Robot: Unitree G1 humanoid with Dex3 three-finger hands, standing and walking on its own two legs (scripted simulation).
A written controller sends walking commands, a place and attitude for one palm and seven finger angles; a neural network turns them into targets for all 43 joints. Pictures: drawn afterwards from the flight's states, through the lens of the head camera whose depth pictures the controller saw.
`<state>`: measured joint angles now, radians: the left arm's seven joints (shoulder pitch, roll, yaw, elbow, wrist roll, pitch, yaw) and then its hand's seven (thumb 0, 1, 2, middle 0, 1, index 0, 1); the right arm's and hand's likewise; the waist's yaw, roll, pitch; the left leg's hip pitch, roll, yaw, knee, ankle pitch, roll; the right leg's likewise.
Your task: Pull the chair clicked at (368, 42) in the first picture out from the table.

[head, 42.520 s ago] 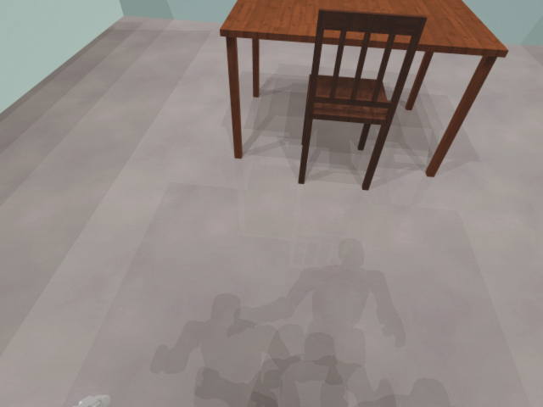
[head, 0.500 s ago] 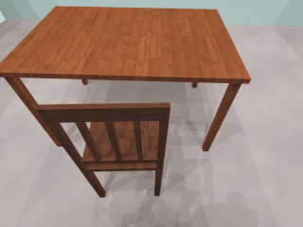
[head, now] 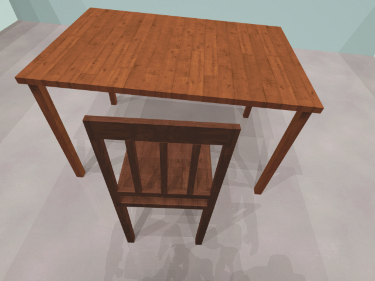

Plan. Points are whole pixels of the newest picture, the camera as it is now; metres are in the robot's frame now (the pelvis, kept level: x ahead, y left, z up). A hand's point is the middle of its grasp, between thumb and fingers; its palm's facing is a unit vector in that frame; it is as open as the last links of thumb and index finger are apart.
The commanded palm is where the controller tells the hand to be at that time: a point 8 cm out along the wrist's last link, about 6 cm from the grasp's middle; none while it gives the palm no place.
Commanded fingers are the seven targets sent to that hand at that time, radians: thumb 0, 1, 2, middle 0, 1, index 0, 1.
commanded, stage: look again from close up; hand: left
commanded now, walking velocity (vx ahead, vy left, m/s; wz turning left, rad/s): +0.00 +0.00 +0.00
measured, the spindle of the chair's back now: (164, 169) +0.45 +0.10 -0.11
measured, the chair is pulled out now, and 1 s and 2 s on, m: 0.18 0.18 0.18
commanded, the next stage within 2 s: none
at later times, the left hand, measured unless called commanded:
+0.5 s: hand out of the picture -0.02 +0.19 -0.18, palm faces +0.01 -0.99 -0.17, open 7.4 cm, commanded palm none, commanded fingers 0.00 0.90 0.90 -0.20 -0.30 -0.20 -0.30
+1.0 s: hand out of the picture -0.02 +0.16 -0.18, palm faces +0.02 -0.99 -0.16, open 7.4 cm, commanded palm none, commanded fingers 0.00 0.90 0.90 -0.20 -0.30 -0.20 -0.30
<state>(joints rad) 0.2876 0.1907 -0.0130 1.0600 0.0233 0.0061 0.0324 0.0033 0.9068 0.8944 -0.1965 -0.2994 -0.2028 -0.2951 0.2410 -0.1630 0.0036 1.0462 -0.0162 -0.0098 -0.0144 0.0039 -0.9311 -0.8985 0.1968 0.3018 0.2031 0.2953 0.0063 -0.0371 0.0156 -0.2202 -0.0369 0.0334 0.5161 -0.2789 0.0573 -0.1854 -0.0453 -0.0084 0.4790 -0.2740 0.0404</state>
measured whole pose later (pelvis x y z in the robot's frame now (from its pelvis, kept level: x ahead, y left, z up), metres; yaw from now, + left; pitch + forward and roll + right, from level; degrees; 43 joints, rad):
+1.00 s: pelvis +0.00 +0.00 +0.00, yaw +0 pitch -2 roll +0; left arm 0.32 0.15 -0.01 1.12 0.02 0.00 0.04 0.00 0.91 0.89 -0.20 -0.30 -0.20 -0.30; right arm 0.27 -0.14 0.01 1.14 -0.01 -0.02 -0.02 0.01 -0.92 -0.90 0.20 0.30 0.20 0.30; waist 0.01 -0.03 0.03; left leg -0.18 -0.05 0.03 0.44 -0.23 0.05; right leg -0.16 -0.06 -0.01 0.43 -0.25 0.05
